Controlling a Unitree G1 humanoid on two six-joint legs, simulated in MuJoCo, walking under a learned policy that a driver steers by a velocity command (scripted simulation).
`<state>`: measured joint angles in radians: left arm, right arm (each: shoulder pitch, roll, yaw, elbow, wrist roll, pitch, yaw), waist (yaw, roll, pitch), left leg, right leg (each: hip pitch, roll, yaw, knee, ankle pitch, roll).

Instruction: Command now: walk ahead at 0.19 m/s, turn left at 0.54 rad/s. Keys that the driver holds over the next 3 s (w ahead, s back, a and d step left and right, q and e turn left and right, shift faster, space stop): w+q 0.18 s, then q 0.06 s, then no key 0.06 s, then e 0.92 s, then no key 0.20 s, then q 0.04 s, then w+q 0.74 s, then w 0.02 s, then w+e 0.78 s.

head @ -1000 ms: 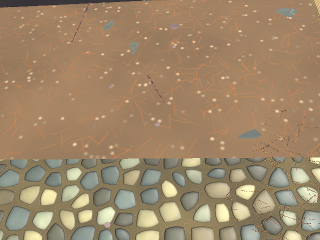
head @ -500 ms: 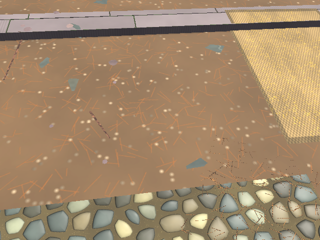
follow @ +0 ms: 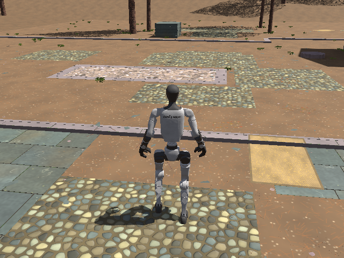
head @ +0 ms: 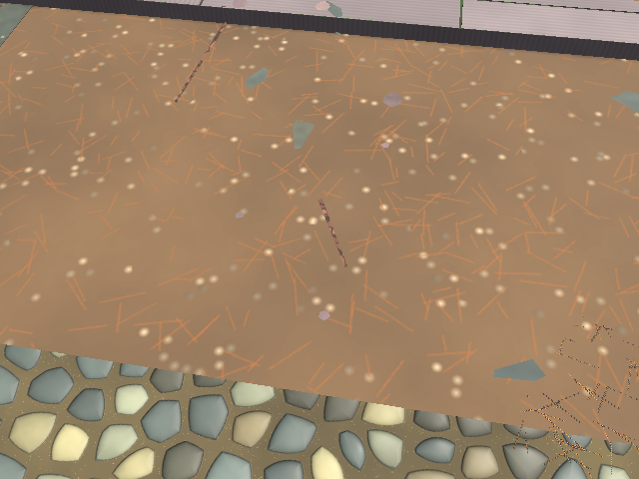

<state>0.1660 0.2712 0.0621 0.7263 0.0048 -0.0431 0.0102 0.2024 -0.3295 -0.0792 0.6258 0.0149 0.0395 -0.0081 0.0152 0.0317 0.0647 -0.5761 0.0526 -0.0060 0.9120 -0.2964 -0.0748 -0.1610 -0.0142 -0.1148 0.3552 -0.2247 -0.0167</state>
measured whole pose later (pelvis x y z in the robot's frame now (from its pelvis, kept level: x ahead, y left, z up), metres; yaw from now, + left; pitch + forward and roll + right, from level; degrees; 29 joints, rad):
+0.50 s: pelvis +0.16 +0.06 +0.00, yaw +10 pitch +1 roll +0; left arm 0.13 0.29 0.03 0.77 -0.01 -0.04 -0.03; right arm 0.21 -0.27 -0.03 0.65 -0.02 -0.01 -0.02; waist -0.02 -0.05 0.06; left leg -0.12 -0.07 0.01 0.35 -0.25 0.07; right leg -0.54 -0.07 0.00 0.71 -0.11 0.06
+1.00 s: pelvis +0.24 +0.08 -0.01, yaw -6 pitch +2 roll +0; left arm 0.15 0.32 0.08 0.67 -0.02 0.05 0.02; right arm 0.17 -0.29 -0.06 0.67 0.00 0.00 -0.02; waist 0.02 -0.02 0.05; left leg -0.33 -0.03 -0.08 0.55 -0.27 -0.04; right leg -0.39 0.09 0.18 0.54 -0.17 0.00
